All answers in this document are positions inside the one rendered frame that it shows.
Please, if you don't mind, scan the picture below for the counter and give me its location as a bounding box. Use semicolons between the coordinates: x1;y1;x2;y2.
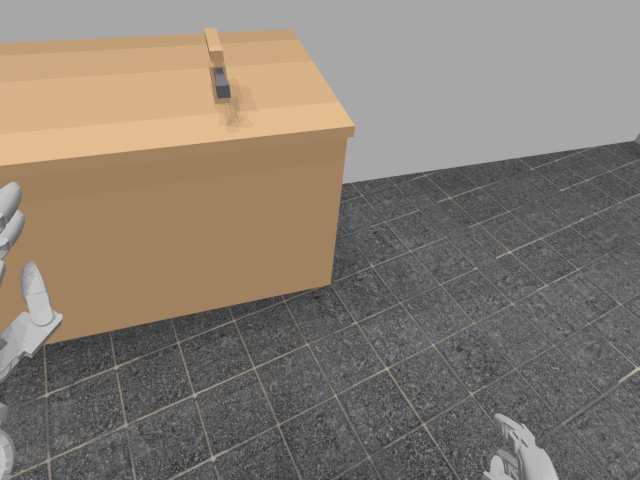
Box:
0;28;355;345

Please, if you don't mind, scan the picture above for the tap lever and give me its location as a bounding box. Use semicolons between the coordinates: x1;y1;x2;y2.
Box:
213;67;231;99

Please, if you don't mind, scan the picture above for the robot right hand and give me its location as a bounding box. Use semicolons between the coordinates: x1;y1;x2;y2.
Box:
483;413;559;480

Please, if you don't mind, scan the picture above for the robot left hand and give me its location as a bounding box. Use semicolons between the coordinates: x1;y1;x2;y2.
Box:
0;182;63;382

